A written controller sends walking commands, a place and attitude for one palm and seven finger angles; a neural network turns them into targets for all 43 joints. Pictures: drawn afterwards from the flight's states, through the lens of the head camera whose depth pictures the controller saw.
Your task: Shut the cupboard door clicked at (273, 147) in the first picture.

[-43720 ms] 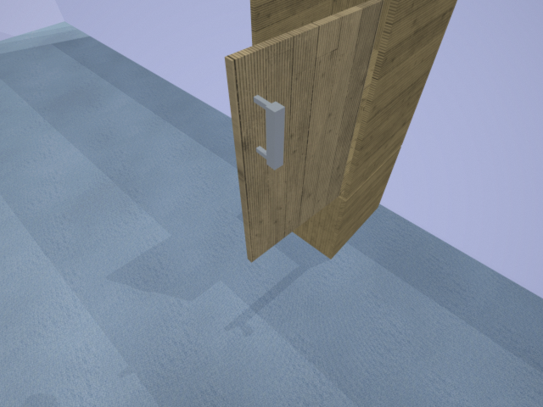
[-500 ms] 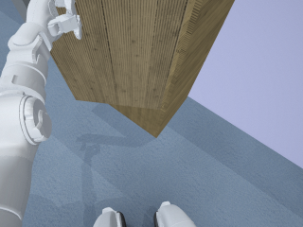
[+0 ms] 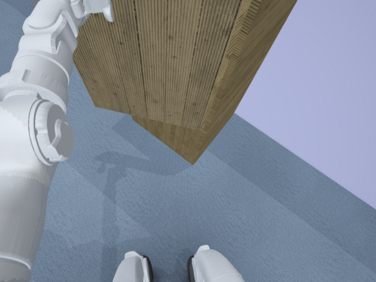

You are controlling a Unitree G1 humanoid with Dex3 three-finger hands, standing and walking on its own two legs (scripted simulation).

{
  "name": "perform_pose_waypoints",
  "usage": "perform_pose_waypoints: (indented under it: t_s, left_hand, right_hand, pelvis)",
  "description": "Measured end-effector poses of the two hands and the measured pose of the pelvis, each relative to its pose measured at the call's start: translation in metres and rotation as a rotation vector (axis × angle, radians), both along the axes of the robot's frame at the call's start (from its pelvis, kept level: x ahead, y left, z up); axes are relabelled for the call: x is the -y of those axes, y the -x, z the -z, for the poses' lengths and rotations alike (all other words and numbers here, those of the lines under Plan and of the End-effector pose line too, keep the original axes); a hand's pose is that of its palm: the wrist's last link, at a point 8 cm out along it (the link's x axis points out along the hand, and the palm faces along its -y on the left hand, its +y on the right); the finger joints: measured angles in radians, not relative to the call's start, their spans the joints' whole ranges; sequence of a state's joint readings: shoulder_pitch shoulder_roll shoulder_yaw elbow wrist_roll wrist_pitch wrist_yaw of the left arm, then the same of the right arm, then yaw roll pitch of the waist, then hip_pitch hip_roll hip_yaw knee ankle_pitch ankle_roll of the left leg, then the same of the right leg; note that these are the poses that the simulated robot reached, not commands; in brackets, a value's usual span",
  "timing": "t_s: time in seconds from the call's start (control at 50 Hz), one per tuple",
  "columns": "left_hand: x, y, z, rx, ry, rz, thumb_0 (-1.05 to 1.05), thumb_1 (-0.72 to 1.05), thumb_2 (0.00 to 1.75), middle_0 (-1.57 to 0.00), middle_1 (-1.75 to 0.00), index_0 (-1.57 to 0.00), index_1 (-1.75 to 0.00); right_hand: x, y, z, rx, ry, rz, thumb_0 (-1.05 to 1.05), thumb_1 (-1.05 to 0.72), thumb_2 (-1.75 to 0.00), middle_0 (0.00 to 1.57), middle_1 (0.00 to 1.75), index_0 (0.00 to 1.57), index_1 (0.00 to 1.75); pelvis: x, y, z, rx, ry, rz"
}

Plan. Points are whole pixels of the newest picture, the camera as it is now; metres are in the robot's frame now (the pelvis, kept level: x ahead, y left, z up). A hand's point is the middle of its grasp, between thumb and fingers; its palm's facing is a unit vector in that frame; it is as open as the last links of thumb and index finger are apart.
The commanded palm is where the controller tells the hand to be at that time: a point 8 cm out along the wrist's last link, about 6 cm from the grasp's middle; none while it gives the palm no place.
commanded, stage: pull the fist back off the door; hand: left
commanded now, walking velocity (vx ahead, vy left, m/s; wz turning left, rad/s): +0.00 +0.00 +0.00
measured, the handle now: out of the picture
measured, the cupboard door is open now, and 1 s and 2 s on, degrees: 26 24 24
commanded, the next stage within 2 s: draw the hand back to the body in 0.80 s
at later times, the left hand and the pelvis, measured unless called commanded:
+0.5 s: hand (119, 12) +0.56 +0.03 +0.17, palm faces +0.07 -1.00 -0.01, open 3.1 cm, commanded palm +0.52 +0.08 +0.16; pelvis +0.02 -0.01 +0.02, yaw -1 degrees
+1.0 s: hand (122, 33) +0.50 +0.03 +0.18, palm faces +0.06 -1.00 +0.00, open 3.1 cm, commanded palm +0.46 +0.09 +0.17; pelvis +0.00 -0.02 +0.03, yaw +0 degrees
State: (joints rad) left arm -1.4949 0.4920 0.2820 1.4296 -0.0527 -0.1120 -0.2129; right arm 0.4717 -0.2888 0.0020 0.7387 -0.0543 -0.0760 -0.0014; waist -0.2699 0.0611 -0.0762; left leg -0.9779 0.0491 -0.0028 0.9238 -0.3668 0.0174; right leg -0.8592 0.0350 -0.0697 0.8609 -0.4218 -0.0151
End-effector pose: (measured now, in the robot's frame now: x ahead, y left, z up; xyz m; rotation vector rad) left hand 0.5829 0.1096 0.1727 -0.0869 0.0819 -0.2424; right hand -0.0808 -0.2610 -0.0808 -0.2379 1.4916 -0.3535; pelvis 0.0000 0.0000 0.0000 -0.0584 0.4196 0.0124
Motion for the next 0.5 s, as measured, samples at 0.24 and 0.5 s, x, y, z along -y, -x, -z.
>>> perform_pose_waypoints:
  t_s: [0.24, 0.5]
  left_hand:
    - [0.026, 0.016, 0.005, 0.033, -0.131, -0.307, 0.02, 0.90, 0.91, -1.30, -1.50, -1.29, -1.50]
    - [0.025, 0.048, 0.003, 0.055, -0.104, -0.312, 0.02, 0.90, 0.90, -1.30, -1.50, -1.30, -1.50]
  right_hand:
    - [-0.025, -0.012, 0.011, 0.057, -0.166, -0.004, 0.00, -0.91, -0.90, 0.20, 0.30, 0.20, 0.30]
    - [-0.008, -0.024, 0.004, 0.099, -0.164, 0.006, 0.00, -0.91, -0.90, 0.21, 0.30, 0.20, 0.30]
  pelvis:
    - [0.007, -0.004, -0.006, 0.019, -0.016, 0.010]
    - [0.013, -0.015, -0.022, 0.108, -0.038, 0.031]
